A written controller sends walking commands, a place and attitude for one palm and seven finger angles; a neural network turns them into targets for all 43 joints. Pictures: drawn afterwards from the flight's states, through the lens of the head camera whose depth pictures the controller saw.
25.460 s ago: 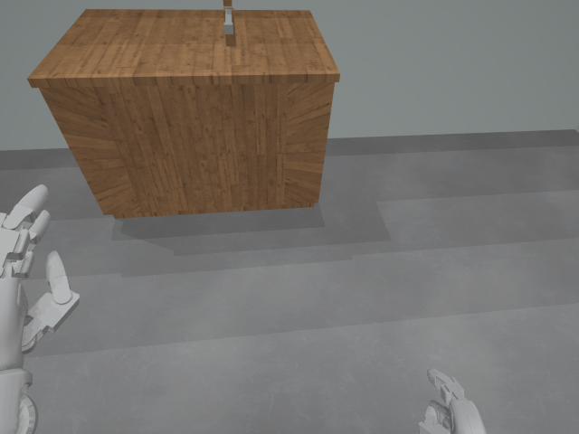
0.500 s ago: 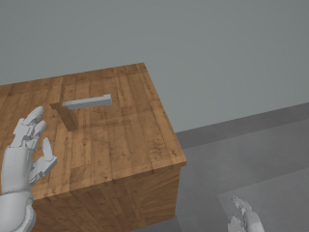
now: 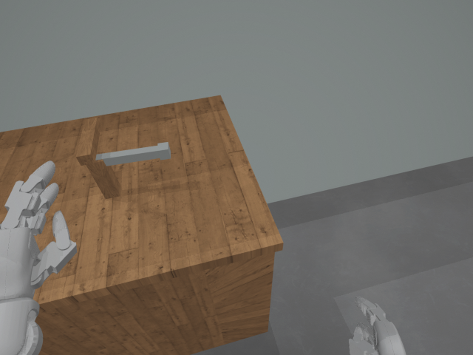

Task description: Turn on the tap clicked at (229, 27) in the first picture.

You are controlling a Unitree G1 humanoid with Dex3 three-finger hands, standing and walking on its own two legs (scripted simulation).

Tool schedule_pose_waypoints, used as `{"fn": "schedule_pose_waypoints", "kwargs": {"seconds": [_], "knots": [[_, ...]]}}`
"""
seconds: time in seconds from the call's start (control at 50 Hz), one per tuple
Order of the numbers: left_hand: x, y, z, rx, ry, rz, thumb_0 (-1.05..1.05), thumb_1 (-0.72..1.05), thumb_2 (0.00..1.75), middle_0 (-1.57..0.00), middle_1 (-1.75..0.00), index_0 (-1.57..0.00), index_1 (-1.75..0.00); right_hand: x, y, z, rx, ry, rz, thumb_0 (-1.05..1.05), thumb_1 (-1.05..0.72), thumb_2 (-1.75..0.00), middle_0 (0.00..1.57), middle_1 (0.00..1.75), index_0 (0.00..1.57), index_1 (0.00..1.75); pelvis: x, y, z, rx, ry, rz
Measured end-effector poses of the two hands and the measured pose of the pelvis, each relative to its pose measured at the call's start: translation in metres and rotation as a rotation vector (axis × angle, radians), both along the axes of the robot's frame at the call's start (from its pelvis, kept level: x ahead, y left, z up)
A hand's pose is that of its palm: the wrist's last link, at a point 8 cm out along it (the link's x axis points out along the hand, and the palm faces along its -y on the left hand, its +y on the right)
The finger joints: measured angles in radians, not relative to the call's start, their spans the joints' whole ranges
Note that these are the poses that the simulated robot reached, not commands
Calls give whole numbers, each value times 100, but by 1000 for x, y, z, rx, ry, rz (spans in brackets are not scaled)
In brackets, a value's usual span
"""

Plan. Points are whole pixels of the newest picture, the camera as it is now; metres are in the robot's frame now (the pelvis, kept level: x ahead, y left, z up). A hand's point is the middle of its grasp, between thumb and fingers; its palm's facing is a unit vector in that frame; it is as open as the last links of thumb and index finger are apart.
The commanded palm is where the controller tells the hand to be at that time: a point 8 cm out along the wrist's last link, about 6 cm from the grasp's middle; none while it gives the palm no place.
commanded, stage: step back with the hand held close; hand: left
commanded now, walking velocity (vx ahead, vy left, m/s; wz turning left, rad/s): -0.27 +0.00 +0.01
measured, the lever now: (164, 151) +0.52 +0.23 +0.06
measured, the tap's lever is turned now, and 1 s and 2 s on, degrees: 86 86 86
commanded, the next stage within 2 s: stop stepping back and stand still in 1.28 s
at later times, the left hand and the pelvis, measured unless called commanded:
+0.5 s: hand (42, 287) +0.15 +0.25 +0.16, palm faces +0.35 -0.81 -0.47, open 7.4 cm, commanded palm +0.10 +0.29 +0.17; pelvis -0.06 +0.02 -0.01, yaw -2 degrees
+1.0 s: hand (4, 349) +0.08 +0.25 +0.16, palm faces +0.40 -0.81 -0.42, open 7.4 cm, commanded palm +0.02 +0.30 +0.17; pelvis -0.13 +0.02 -0.02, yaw +1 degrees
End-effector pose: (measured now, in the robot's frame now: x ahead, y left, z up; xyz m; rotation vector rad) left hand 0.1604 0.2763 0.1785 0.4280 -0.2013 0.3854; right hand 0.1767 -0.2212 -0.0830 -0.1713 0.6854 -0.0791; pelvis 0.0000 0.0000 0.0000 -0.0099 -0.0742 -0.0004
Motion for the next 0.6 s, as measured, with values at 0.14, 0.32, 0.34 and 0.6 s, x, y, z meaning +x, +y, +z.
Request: {"fn": "schedule_pose_waypoints", "kwargs": {"seconds": [0.14, 0.32, 0.34, 0.6], "knots": [[5, 5, -1, 47, 20, -31, 2, 89, 90, -20, -30, -21, -30, -19, -11, 1, -14, 20, -64, 1, -91, -90, 20, 30, 21, 30, -10, 6, 0, 5, 42, -33], [-10, 4, -9, 85, 72, -99, 2, 89, 90, -21, -30, -21, -30, -59, -18, 0, -51, 66, -129, 1, -91, -90, 20, 30, 20, 30, -35, 15, -2, 20, 60, -42], [-14, 5, -7, 93, 66, -98, 2, 89, 90, -21, -30, -22, -30, -63, -17, -1, -52, 69, -129, 1, -91, -90, 20, 30, 20, 30, -38, 16, -3, 21, 61, -42], [-66, 16, -9, 97, 2, -41, 2, 89, 90, -21, -30, -21, -30, -104, -1, -11, -47, 65, -88, 1, -91, -90, 20, 30, 21, 30, -79, 21, -11, 10, 65, -22]]}}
